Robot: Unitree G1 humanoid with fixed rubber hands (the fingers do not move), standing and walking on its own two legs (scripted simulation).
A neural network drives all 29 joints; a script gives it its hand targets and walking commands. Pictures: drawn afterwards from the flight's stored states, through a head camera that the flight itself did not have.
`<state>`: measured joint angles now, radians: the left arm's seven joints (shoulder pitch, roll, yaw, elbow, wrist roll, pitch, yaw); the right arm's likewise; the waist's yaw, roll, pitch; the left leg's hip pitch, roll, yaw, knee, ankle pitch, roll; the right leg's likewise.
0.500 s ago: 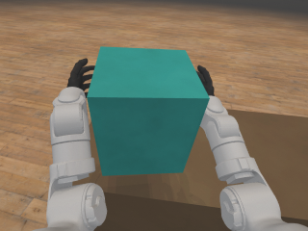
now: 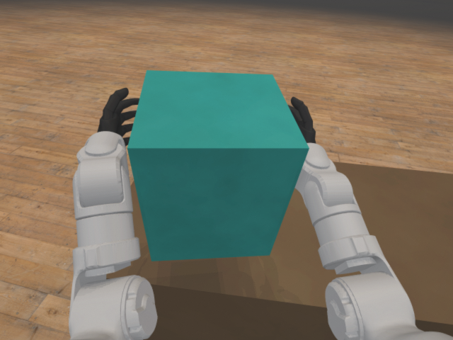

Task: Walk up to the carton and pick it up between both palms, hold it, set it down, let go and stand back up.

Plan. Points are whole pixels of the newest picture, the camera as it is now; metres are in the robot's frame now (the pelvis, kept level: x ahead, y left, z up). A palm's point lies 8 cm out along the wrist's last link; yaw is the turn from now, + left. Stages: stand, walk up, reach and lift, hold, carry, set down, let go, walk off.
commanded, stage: hold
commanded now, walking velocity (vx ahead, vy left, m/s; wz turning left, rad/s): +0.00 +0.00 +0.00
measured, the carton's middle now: (211, 168) +0.36 -0.01 +0.19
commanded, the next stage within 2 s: set down in 0.42 s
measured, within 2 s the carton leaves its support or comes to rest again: neither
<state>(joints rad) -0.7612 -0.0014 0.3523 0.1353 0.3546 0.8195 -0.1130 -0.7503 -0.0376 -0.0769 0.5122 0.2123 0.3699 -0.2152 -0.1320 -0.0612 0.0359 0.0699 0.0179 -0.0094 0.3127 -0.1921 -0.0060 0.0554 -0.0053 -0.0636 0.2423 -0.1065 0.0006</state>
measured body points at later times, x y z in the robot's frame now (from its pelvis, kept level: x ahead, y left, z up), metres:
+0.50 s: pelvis +0.00 +0.00 +0.00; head -0.06 +0.02 +0.45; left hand +0.39 +0.14 +0.25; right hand +0.37 -0.17 +0.23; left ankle +0.00 +0.12 -0.75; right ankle +0.03 -0.12 -0.75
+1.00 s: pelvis +0.02 +0.01 +0.00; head -0.01 +0.05 +0.45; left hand +0.42 +0.12 +0.20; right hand +0.37 -0.18 +0.16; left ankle +0.00 +0.12 -0.75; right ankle +0.03 -0.12 -0.75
